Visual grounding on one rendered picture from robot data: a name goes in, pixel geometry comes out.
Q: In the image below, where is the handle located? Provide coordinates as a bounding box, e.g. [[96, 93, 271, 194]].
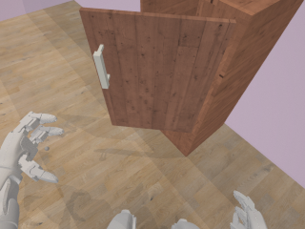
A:
[[93, 44, 111, 89]]

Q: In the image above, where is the cupboard door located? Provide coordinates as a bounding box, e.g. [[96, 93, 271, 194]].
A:
[[79, 7, 236, 134]]

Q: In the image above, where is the robot left thigh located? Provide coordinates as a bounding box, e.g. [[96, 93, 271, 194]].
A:
[[107, 213, 137, 229]]

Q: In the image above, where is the robot right hand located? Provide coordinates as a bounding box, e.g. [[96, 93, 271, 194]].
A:
[[230, 190, 268, 229]]

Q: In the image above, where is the robot left hand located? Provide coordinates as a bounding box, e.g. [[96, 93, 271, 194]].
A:
[[0, 111, 65, 183]]

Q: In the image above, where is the robot left forearm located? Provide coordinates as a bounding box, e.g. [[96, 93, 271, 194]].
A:
[[0, 167, 23, 229]]

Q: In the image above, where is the robot left shin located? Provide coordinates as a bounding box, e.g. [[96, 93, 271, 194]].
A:
[[121, 209, 131, 214]]

